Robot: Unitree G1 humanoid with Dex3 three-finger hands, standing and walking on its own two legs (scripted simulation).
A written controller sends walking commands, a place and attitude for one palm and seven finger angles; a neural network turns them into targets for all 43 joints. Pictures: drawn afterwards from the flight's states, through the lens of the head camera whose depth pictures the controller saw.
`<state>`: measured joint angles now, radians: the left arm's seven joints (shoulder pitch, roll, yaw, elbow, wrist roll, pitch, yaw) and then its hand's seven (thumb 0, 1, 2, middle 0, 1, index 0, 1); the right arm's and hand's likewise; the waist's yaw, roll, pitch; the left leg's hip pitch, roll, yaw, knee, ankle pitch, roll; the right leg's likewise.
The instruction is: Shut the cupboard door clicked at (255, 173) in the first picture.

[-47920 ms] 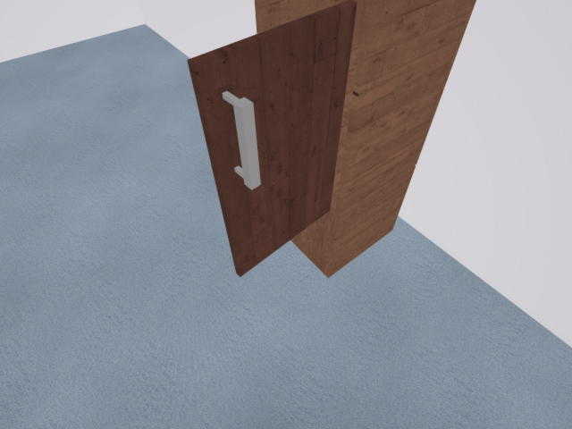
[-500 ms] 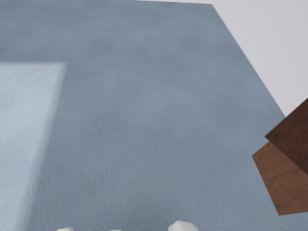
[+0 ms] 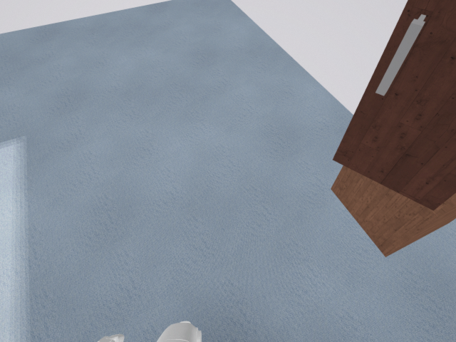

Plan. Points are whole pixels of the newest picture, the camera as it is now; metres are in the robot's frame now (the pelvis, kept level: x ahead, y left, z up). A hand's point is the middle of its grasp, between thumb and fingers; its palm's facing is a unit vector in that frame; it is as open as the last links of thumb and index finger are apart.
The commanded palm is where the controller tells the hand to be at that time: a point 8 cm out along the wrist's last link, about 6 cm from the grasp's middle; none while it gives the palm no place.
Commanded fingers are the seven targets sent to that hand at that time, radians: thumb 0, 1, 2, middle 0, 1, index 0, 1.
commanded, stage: turn to face it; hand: left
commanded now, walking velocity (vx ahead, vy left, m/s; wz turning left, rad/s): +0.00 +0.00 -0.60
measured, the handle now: (400, 57) +0.71 -0.37 +0.10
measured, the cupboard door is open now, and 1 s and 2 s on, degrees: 28 28 28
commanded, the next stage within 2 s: take the last steps up to it in 0.92 s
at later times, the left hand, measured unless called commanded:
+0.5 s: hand (150, 313) +0.19 +0.18 -0.16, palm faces -0.29 -0.92 -0.25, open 7.4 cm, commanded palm none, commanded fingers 0.00 0.90 0.90 -0.20 -0.30 -0.20 -0.30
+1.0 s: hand (163, 312) +0.19 +0.16 -0.18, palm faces -0.43 -0.88 -0.19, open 7.4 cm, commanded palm none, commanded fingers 0.00 0.90 0.90 -0.20 -0.30 -0.20 -0.30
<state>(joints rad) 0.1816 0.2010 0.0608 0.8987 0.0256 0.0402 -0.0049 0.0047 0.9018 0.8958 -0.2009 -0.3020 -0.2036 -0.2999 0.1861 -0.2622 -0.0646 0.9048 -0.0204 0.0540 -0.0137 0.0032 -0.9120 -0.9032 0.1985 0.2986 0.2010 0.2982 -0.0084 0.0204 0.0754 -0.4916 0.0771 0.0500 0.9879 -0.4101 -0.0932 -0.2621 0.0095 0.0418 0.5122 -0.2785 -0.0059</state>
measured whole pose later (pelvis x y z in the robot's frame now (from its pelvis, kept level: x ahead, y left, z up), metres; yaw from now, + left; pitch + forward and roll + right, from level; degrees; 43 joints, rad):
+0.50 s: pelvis +0.01 +0.01 -0.01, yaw -18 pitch +1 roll -1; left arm 0.13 0.24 0.09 0.89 0.02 0.07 -0.04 0.01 0.91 0.90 -0.20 -0.30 -0.20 -0.30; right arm 0.25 -0.23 -0.04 0.92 -0.03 0.02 -0.01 0.00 -0.91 -0.90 0.20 0.30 0.21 0.30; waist -0.02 0.03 0.09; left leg -0.25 0.19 0.26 0.60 -0.34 -0.04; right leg -0.31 -0.02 -0.08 0.66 -0.34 0.02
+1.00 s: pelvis +0.04 +0.01 +0.00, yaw -30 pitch +1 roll -1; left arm 0.19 0.22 0.08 0.96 0.02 0.07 0.00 0.01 0.90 0.90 -0.20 -0.30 -0.20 -0.30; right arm 0.21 -0.18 -0.01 0.92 -0.04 0.01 -0.03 0.00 -0.91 -0.90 0.20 0.30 0.20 0.30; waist 0.01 -0.04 0.05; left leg -0.29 0.05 0.09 0.56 -0.29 0.02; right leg -0.40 0.03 0.05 0.91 -0.48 0.01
